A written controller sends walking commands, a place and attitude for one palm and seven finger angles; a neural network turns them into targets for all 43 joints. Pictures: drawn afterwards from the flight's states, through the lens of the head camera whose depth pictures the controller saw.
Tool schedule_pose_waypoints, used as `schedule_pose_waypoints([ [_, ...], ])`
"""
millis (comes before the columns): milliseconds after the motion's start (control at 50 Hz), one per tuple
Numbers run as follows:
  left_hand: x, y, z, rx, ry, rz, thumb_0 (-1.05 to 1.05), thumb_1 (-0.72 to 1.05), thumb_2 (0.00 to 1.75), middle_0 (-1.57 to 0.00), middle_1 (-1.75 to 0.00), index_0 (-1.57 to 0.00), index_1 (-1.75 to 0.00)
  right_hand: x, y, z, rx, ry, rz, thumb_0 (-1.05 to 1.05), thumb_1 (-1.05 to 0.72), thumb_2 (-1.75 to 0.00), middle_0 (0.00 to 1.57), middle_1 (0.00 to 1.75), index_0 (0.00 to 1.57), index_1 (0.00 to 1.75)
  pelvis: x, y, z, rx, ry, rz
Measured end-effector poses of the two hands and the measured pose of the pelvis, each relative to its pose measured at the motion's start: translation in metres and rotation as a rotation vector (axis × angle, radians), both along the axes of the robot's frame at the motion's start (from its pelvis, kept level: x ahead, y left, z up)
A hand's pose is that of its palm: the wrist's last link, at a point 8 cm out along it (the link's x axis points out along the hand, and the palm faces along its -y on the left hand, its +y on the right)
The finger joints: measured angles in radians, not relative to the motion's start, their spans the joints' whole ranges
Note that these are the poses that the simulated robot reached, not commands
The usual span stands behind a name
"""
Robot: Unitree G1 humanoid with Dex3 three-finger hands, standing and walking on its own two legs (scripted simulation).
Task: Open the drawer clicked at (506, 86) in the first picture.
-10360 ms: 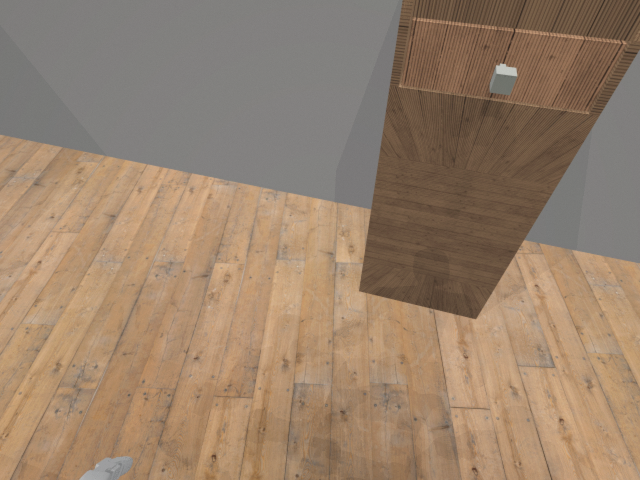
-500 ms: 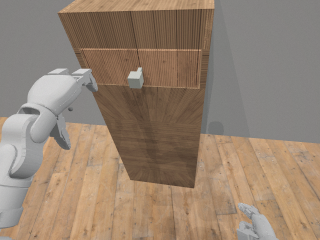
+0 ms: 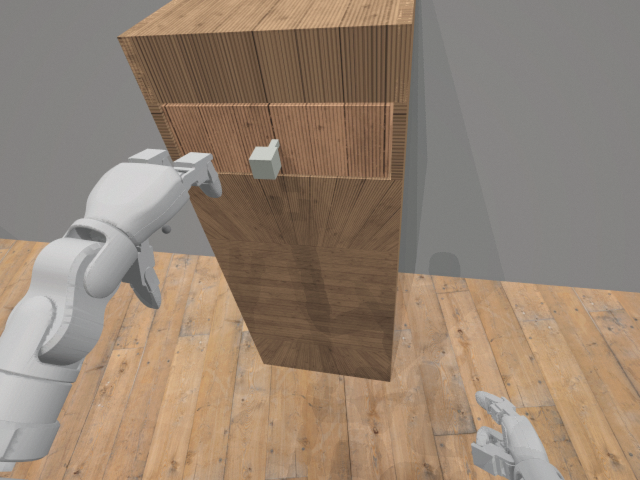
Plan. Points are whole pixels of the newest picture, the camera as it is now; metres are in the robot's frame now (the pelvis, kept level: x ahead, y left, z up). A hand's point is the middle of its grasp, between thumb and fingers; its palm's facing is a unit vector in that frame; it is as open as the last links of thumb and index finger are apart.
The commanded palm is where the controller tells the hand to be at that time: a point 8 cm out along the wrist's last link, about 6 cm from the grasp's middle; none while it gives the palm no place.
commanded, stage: move the hooked fingers above the handle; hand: left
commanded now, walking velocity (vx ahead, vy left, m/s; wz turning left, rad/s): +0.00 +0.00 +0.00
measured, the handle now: (269, 155) +0.56 +0.17 +0.12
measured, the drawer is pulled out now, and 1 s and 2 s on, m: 0.00 0.00 0.00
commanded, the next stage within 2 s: none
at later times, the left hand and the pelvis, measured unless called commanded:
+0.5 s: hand (202, 184) +0.40 +0.20 +0.19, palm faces +0.09 -0.05 -0.99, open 13.8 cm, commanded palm +0.37 +0.22 +0.26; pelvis +0.01 +0.01 +0.00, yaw -1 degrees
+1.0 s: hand (228, 147) +0.48 +0.20 +0.19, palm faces +0.12 -0.05 -0.99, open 13.8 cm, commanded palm +0.45 +0.20 +0.25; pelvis +0.04 +0.01 +0.00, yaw -1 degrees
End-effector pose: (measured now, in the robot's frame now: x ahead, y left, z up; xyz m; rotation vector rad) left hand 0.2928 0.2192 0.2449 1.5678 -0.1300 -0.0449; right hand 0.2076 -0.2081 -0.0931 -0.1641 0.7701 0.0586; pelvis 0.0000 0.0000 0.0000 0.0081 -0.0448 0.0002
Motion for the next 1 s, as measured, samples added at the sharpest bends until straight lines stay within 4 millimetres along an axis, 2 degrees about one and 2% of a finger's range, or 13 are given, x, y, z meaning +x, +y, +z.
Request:
schedule_pose_waypoints([
  [60, 0.007, 0.002, 0.008, -0.012, -0.041, -0.010, 0.00, -0.49, 0.30, -0.32, -1.20, -0.33, -1.20, -0.001, -0.002, 0.001, -0.007, 0.004, -0.002, 0.01, -0.90, -0.90, 0.20, 0.30, 0.20, 0.30, 0.000, -0.003, 0.000, -0.001, 0.000, 0.003],
  [140, 0.024, 0.021, 0.021, -0.031, -0.092, 0.079, 0.00, -0.49, 0.30, -0.32, -1.20, -0.33, -1.20, -0.007, -0.008, -0.003, -0.016, 0.038, -0.010, 0.01, -0.90, -0.90, 0.20, 0.30, 0.20, 0.30, 0.000, -0.006, 0.000, -0.002, 0.013, 0.005],
  [220, 0.039, 0.031, 0.020, -0.022, -0.066, 0.165, 0.00, -0.49, 0.30, -0.32, -1.20, -0.32, -1.20, -0.017, -0.016, -0.010, -0.021, 0.083, -0.027, 0.01, -0.90, -0.90, 0.20, 0.30, 0.20, 0.30, 0.001, -0.005, 0.000, -0.002, 0.028, 0.005],
  [280, 0.048, 0.021, 0.009, -0.003, -0.003, 0.147, 0.00, -0.49, 0.30, -0.31, -1.20, -0.32, -1.20, -0.023, -0.021, -0.014, -0.028, 0.109, -0.045, 0.01, -0.90, -0.90, 0.20, 0.30, 0.20, 0.30, 0.004, -0.003, 0.000, -0.001, 0.035, 0.005],
  [360, 0.056, -0.003, -0.009, 0.004, 0.063, 0.024, 0.00, -0.49, 0.30, -0.31, -1.20, -0.32, -1.20, -0.028, -0.024, -0.016, -0.039, 0.121, -0.076, 0.01, -0.90, -0.90, 0.20, 0.30, 0.20, 0.30, 0.008, 0.001, 0.001, 0.000, 0.039, -0.002],
  [460, 0.069, -0.016, -0.007, -0.025, 0.011, -0.083, 0.00, -0.49, 0.30, -0.32, -1.20, -0.33, -1.20, -0.033, -0.024, -0.016, -0.048, 0.134, -0.107, 0.01, -0.90, -0.90, 0.20, 0.30, 0.20, 0.30, 0.013, 0.004, 0.001, 0.000, 0.049, -0.011],
  [580, 0.096, 0.012, 0.011, -0.047, -0.090, 0.061, 0.00, -0.49, 0.30, -0.32, -1.20, -0.33, -1.20, -0.041, -0.020, -0.023, -0.038, 0.193, -0.113, 0.01, -0.90, -0.90, 0.20, 0.30, 0.20, 0.29, 0.016, 0.007, 0.001, 0.000, 0.078, -0.019],
  [660, 0.109, 0.023, 0.007, -0.011, -0.039, 0.163, 0.00, -0.49, 0.30, -0.31, -1.20, -0.32, -1.20, -0.041, -0.017, -0.027, -0.026, 0.226, -0.114, 0.01, -0.90, -0.90, 0.20, 0.30, 0.20, 0.30, 0.020, 0.010, 0.001, -0.001, 0.094, -0.014],
  [720, 0.115, 0.013, -0.007, 0.011, 0.037, 0.139, 0.00, -0.49, 0.30, -0.31, -1.20, -0.32, -1.20, -0.038, -0.015, -0.027, -0.026, 0.228, -0.118, 0.01, -0.90, -0.90, 0.20, 0.30, 0.20, 0.30, 0.023, 0.013, 0.001, -0.001, 0.098, -0.007],
  [780, 0.118, -0.011, -0.019, 0.014, 0.085, 0.029, 0.00, -0.49, 0.30, -0.31, -1.20, -0.32, -1.20, -0.031, -0.012, -0.024, -0.030, 0.210, -0.123, 0.01, -0.90, -0.90, 0.20, 0.30, 0.20, 0.30, 0.027, 0.015, 0.001, -0.001, 0.097, -0.006],
  [860, 0.123, -0.039, -0.020, -0.012, 0.056, -0.118, 0.00, -0.49, 0.30, -0.32, -1.20, -0.33, -1.20, -0.022, -0.010, -0.020, -0.035, 0.179, -0.133, 0.01, -0.90, -0.90, 0.20, 0.30, 0.20, 0.30, 0.033, 0.017, 0.000, -0.001, 0.099, -0.013],
  [920, 0.136, -0.040, -0.011, -0.040, -0.008, -0.119, 0.00, -0.49, 0.30, -0.32, -1.20, -0.33, -1.20, -0.020, -0.008, -0.020, -0.035, 0.179, -0.136, 0.00, -0.90, -0.90, 0.20, 0.30, 0.20, 0.30, 0.034, 0.017, 0.000, 0.000, 0.108, -0.019],
  [1000, 0.158, -0.019, 0.000, -0.044, -0.063, 0.019, 0.00, -0.49, 0.30, -0.32, -1.20, -0.33, -1.20, -0.025, -0.009, -0.024, -0.029, 0.220, -0.138, 0.00, -0.90, -0.90, 0.20, 0.30, 0.20, 0.30, 0.036, 0.014, 0.000, 0.001, 0.128, -0.026],
])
